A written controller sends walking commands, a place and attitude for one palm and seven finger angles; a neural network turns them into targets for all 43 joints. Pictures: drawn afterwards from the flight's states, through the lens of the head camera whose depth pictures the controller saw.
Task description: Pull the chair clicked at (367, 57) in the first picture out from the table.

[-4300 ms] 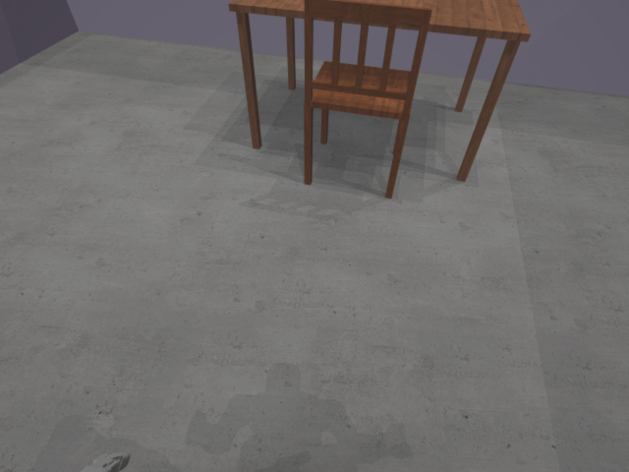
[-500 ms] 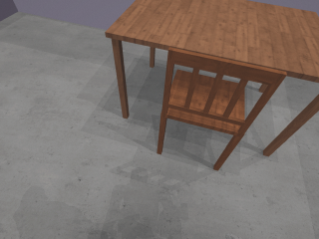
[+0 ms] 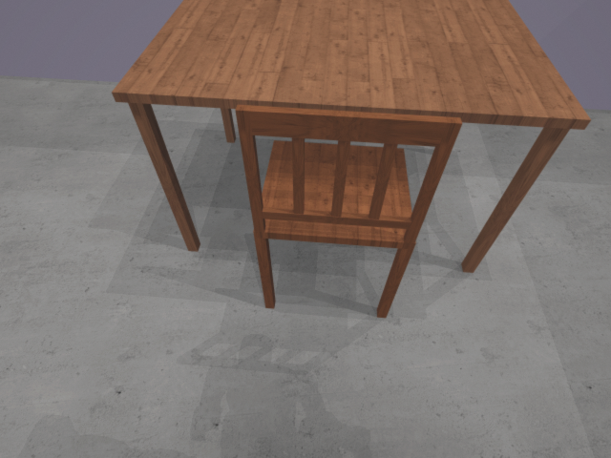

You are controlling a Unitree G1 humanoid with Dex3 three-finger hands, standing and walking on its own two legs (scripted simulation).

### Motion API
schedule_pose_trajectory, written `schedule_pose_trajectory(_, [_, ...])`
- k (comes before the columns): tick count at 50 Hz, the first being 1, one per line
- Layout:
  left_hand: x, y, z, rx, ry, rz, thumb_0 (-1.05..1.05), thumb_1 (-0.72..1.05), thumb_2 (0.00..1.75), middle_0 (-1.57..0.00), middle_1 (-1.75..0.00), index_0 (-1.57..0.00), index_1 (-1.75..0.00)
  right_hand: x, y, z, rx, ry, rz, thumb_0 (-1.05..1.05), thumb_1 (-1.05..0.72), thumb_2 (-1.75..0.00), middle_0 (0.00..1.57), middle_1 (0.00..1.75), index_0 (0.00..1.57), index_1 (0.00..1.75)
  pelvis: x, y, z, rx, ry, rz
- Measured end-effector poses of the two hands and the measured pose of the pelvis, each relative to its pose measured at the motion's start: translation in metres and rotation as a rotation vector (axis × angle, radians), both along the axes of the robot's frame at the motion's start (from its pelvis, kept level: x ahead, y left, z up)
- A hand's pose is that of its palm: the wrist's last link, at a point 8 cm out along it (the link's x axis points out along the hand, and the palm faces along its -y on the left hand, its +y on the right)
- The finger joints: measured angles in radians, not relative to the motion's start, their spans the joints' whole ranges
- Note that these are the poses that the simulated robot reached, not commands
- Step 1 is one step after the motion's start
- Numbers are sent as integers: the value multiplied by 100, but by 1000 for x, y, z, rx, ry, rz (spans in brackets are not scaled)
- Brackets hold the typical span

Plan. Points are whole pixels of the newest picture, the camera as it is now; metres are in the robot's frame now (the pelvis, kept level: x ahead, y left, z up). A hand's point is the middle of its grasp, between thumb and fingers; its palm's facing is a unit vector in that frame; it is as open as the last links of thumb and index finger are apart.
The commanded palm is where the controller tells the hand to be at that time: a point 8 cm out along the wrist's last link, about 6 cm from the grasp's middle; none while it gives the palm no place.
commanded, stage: take the last steps up to it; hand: left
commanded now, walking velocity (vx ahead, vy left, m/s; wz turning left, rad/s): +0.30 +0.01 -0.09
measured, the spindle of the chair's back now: (339, 180) +0.70 -0.04 -0.11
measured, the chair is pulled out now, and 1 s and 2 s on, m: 0.00 0.00 0.00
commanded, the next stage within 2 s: come to a stop and stand still in 0.68 s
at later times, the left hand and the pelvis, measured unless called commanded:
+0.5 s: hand (231, 415) +0.21 +0.13 -0.17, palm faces -0.05 -0.98 -0.19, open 7.4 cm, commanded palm none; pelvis +0.12 -0.04 -0.01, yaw -2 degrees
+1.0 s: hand (228, 403) +0.23 +0.14 -0.19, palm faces +0.04 -0.99 -0.15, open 7.4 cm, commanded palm none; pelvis +0.24 -0.02 +0.00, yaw -3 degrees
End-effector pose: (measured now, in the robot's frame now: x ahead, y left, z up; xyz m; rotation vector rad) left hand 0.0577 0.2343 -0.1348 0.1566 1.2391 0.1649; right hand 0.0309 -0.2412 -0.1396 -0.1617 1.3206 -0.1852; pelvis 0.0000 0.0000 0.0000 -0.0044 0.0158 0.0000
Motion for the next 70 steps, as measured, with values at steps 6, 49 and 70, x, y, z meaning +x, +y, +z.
schedule_pose_trajectory(6, [8, 8, -16, -54, 40, -19, 0, 90, 89, -20, -30, -20, -30, -11, 20, 7, -15, -18, -26, 0, -91, -89, 20, 30, 19, 29, 17, 12, -3, -8, -13, -28])
schedule_pose_trajectory(49, [163, -40, -25, -70, 230, 44, 0, 91, 89, -20, -30, -20, -30, 295, 15, 9, 17, -144, 60, 0, -91, -89, 20, 30, 19, 29, 245, -16, -2, 6, -28, -49])
schedule_pose_trajectory(70, [179, -76, 5, 59, 82, -32, 0, 90, 89, -20, -30, -20, -30, 205, -77, -13, 51, -26, -66, 0, -91, -89, 20, 30, 19, 29, 204, -78, -2, 32, -41, -55])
